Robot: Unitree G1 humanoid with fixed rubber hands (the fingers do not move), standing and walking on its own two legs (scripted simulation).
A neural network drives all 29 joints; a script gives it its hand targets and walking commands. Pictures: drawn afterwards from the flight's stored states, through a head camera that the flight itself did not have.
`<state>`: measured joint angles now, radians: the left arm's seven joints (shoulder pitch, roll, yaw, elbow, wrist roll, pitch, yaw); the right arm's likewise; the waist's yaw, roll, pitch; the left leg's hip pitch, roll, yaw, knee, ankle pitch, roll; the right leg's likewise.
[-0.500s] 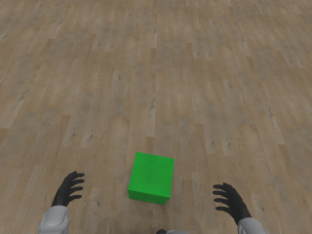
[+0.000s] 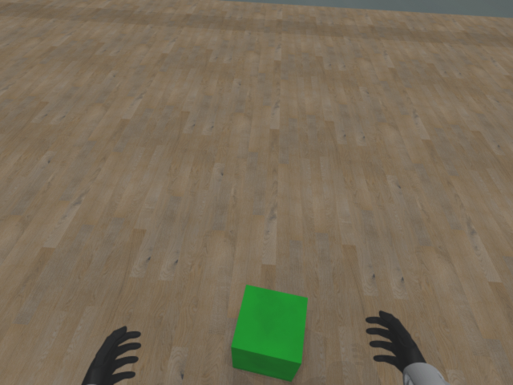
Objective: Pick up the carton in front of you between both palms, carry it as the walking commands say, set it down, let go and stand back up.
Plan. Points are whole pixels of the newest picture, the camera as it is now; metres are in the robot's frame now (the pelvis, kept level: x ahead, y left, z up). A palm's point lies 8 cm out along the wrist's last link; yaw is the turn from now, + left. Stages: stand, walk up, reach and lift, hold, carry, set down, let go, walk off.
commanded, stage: let go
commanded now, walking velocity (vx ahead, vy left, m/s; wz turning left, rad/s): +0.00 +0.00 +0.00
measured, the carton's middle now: (269, 333) +0.40 -0.08 -0.65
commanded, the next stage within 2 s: stand in 0.08 s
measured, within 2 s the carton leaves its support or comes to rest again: neither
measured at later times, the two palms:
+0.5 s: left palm out of the picture +0.11 +0.27 -0.07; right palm out of the picture +0.12 -0.31 -0.10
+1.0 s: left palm out of the picture +0.10 +0.28 -0.09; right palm out of the picture +0.13 -0.31 -0.10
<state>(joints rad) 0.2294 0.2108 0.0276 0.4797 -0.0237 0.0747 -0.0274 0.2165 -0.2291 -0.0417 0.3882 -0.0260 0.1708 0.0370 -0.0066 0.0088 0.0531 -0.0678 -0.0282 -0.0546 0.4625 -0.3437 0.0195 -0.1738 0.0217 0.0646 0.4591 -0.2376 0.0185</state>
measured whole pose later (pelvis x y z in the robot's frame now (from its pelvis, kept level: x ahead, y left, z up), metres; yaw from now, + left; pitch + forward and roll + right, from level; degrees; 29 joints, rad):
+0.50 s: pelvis +0.00 -0.03 +0.00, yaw +3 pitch +0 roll +0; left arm 0.20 0.33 0.07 0.73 0.04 0.00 0.01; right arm 0.25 -0.34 -0.04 0.69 -0.05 0.01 -0.01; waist 0.00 0.06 0.01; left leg -0.16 -0.01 -0.11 0.52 -0.36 -0.02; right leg -0.26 0.04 0.01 0.53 -0.27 -0.03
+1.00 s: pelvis +0.00 -0.02 +0.00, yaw +2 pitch -1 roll +0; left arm 0.15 0.34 0.05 0.88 0.03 0.01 0.02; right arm 0.18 -0.37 -0.01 0.82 -0.03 -0.01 -0.04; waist 0.01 0.04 0.02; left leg -0.09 -0.02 -0.10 0.44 -0.33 -0.01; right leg -0.20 0.03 0.02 0.47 -0.25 -0.01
